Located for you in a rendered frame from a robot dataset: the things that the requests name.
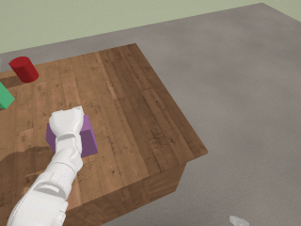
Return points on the sponge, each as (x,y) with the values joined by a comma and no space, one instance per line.
(88,139)

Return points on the robot left hand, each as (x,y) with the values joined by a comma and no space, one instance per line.
(70,120)

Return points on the robot right hand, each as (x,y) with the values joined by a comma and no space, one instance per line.
(238,221)

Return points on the robot left forearm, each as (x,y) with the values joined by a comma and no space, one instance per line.
(60,173)

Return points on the robot left upper arm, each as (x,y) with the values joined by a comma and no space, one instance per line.
(41,209)

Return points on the table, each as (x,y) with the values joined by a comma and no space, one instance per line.
(143,139)

